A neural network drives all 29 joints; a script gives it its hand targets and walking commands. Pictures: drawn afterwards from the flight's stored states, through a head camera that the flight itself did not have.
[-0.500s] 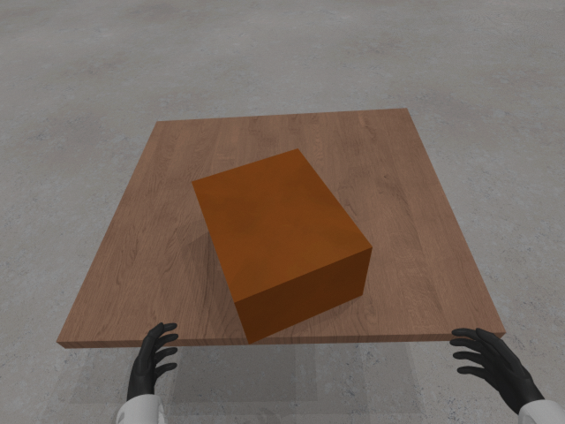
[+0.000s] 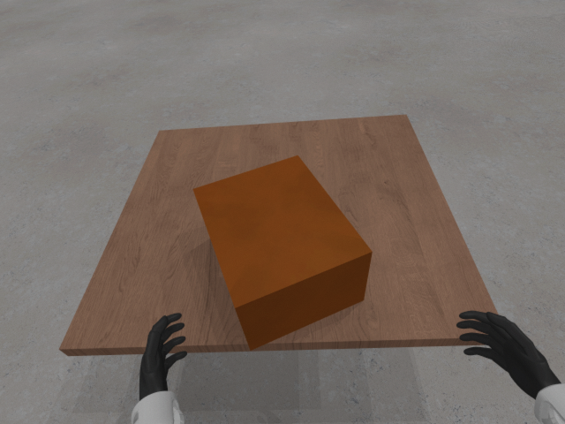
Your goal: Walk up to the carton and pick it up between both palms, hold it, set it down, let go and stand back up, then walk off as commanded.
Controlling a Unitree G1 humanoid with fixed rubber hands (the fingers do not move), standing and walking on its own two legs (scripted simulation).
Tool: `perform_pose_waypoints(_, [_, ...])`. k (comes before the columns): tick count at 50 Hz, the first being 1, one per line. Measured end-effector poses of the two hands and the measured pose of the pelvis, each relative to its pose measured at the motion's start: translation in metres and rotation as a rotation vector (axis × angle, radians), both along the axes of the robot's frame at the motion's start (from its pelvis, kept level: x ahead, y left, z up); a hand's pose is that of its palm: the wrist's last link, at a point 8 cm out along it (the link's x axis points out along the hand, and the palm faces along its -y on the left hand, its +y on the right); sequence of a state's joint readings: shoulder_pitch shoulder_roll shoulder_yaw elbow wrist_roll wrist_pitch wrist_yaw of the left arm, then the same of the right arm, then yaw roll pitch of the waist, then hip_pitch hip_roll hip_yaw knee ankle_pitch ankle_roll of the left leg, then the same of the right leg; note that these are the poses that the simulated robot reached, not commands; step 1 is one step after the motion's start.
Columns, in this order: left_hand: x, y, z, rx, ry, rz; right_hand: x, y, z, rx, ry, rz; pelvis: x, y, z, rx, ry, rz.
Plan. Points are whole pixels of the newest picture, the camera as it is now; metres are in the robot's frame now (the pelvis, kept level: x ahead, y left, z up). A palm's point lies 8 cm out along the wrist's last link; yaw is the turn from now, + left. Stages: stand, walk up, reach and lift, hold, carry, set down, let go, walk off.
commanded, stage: reach and lift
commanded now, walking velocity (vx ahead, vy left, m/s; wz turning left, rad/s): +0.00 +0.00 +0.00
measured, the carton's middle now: (276, 243) +0.48 +0.04 -0.06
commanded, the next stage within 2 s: none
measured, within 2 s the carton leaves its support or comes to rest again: neither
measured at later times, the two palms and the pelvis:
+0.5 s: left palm (160, 335) +0.26 +0.20 +0.02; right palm (485, 307) +0.29 -0.27 +0.01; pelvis +0.03 +0.01 +0.00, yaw +0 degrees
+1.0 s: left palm (165, 284) +0.31 +0.18 +0.07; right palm (457, 247) +0.36 -0.24 +0.06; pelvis +0.00 +0.01 +0.01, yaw -1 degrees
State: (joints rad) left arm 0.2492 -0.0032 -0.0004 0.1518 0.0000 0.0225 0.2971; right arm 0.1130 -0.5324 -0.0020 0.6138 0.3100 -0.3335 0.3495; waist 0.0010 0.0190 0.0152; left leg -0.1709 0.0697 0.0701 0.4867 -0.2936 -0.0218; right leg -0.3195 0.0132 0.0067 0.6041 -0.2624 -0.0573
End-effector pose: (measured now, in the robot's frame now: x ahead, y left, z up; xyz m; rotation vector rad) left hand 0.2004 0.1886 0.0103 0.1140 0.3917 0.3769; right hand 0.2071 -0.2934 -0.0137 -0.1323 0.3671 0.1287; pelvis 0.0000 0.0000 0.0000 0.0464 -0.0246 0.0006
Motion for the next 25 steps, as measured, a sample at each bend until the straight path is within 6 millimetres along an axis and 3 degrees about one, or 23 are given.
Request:
perform_pose_waypoints(14, [0.041, 0.002, 0.004, -0.013, -0.004, -0.011, 0.062, 0.014, 0.019, 0.016, -0.052, 0.018, 0.022, 0.006, 0.001, -0.008, 0.047, 0.000])
perform_pose_waypoints(25, [0.058, 0.007, 0.012, 0.002, -0.006, -0.023, 0.081, 0.028, 0.019, 0.036, -0.062, 0.036, 0.030, 0.012, 0.004, -0.021, 0.065, -0.005])
